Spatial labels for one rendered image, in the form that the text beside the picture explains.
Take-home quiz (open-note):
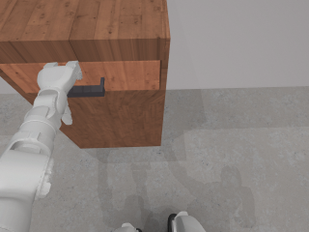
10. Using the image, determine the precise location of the robot left forearm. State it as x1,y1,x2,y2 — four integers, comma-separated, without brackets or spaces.
0,86,68,164

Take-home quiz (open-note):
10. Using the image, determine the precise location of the robot left hand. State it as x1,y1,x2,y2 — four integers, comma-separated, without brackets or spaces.
37,60,83,125

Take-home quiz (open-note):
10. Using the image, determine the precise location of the cabinet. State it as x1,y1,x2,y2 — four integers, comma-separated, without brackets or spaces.
0,0,171,149

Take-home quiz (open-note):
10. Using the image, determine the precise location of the handle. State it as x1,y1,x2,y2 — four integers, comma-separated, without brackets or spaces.
67,77,105,98

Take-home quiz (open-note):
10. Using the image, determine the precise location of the left robot upper arm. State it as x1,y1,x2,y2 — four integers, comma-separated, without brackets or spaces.
0,149,55,232

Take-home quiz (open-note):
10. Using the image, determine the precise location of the robot right thigh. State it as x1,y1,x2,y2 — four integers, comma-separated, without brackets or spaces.
171,215,206,232

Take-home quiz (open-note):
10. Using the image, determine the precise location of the drawer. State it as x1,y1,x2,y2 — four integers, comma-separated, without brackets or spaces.
0,60,160,93

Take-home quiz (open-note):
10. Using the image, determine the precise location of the robot right shin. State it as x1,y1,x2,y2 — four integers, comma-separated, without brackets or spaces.
175,211,188,218

